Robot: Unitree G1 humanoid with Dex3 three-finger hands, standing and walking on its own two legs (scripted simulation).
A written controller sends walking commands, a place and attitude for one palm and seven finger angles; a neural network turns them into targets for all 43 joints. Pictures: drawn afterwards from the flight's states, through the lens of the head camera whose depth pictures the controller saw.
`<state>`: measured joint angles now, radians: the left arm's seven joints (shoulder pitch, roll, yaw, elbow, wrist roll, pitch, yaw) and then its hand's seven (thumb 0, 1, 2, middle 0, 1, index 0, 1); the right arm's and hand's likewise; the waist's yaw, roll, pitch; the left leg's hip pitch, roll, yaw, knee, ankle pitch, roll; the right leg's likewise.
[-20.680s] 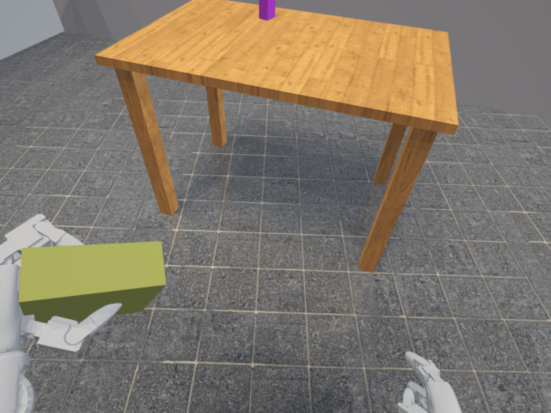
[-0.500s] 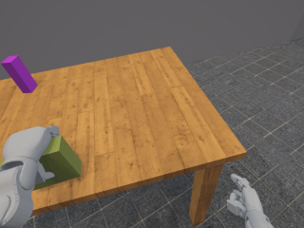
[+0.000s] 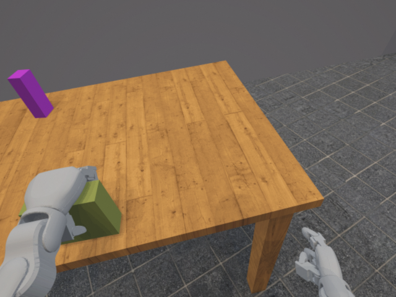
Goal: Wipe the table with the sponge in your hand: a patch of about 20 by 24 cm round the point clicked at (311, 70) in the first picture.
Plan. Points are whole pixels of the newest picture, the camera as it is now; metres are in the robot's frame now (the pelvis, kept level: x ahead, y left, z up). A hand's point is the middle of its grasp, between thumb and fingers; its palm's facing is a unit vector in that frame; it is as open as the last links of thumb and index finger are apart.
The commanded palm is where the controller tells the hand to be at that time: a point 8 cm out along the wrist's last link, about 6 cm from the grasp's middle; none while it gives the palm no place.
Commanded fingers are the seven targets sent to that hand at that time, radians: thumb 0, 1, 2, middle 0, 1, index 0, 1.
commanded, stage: move the sponge above the wiping area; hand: left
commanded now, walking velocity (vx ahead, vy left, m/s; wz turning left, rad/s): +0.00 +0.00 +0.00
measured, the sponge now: (81, 219) +0.21 +0.28 +0.06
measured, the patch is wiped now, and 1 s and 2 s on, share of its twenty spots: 0.00 0.00 0.00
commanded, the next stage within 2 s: lower the sponge onto the table in 1.74 s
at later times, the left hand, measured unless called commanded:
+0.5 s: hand (69, 198) +0.22 +0.27 +0.14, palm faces +0.10 -0.03 -0.99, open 9.0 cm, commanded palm +0.19 +0.29 +0.21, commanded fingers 0.00 0.10 1.30 -1.20 -1.60 -1.20 -1.60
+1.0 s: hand (55, 172) +0.25 +0.30 +0.17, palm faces +0.22 -0.01 -0.98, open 9.0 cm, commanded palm +0.20 +0.30 +0.21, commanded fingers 0.00 0.10 1.30 -1.20 -1.60 -1.20 -1.60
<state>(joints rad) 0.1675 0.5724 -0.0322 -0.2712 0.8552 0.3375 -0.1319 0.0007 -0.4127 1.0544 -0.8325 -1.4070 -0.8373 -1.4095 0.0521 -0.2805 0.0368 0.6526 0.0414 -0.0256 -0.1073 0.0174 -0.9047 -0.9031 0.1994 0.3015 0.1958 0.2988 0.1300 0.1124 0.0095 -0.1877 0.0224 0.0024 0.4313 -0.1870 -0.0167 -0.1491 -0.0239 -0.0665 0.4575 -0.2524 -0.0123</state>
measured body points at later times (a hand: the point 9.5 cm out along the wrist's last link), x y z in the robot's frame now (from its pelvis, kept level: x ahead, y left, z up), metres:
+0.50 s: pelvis +0.00 +0.00 +0.00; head -0.02 -0.04 +0.45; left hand +0.21 +0.27 +0.19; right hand +0.25 -0.20 -0.08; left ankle +0.03 +0.13 -0.74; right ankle +0.00 -0.11 -0.74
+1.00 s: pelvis +0.00 +0.00 +0.00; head -0.02 -0.04 +0.45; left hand +0.23 +0.30 +0.22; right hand +0.24 -0.20 -0.08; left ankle +0.03 +0.13 -0.74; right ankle +0.00 -0.11 -0.74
